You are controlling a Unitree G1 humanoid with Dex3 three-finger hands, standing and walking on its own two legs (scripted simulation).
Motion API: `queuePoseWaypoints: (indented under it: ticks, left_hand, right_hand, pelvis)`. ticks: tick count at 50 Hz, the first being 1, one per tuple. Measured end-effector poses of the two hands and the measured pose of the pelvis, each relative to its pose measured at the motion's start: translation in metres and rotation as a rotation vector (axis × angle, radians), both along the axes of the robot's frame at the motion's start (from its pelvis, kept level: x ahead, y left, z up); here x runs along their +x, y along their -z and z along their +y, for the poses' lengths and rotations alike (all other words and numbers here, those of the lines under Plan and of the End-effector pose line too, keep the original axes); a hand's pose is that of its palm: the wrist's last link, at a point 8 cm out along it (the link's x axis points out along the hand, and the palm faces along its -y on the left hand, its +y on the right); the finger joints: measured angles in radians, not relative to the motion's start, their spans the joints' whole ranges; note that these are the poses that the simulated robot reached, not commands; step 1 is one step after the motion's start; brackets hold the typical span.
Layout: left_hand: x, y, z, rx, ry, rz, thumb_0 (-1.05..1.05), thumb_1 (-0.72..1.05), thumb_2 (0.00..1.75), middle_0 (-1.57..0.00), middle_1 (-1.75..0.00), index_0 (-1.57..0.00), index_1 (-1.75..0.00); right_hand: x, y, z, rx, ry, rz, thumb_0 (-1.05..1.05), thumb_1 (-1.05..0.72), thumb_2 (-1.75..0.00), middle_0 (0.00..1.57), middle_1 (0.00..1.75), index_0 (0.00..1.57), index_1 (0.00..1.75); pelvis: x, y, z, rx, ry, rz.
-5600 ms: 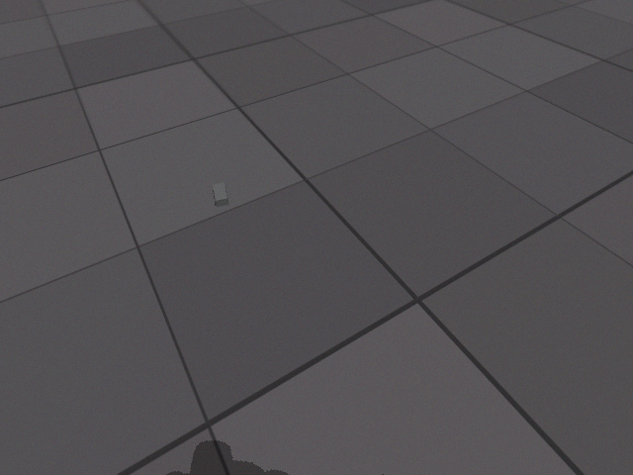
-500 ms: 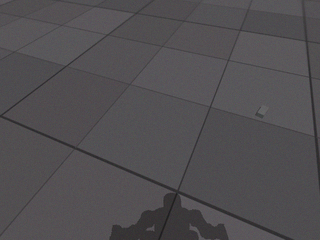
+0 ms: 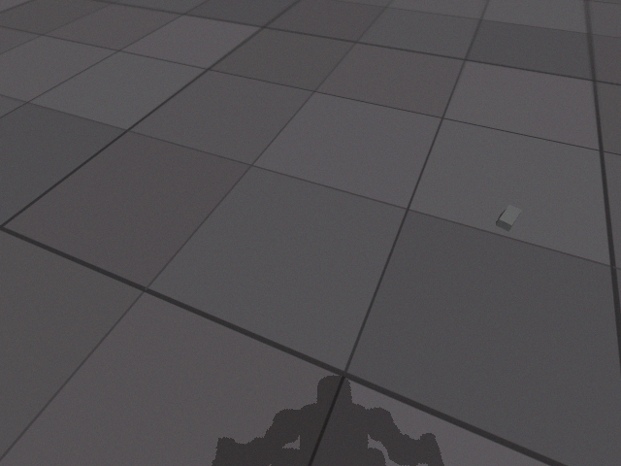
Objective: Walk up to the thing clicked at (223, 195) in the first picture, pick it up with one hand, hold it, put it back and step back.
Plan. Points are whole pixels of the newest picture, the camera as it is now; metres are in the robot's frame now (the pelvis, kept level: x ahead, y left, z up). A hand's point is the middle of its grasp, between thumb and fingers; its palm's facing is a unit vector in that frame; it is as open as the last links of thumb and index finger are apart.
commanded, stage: stand
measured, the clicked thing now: (508, 217) +1.22 -0.88 -0.76
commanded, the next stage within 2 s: walk up in 0.60 s
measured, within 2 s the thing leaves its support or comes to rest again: neither
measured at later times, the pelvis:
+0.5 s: pelvis -0.01 +0.00 +0.00, yaw +0 degrees
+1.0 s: pelvis -0.03 +0.06 -0.01, yaw -15 degrees
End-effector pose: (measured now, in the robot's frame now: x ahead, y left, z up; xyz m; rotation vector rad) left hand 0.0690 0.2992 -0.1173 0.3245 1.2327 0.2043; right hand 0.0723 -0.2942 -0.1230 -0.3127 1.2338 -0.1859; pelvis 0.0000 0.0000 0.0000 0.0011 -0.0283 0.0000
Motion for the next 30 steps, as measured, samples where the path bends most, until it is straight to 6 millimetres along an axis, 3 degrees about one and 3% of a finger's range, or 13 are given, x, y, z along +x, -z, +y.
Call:
queuePoseWaypoints:
  ticks: [30]
  left_hand:
    - [-0.01, 0.0, 0.002, 0.002, 0.009, 0.005, 0.01, 0.91, 0.9, -0.21, -0.3, -0.2, -0.3]
  right_hand:
    - [-0.018, 0.0, 0.0, -0.002, 0.01, 0.009, 0.0, -0.9, -0.9, 0.2, 0.3, 0.2, 0.3]
  pelvis:
    - [-0.008, 0.0, 0.002, -0.001, 0.007, -0.008]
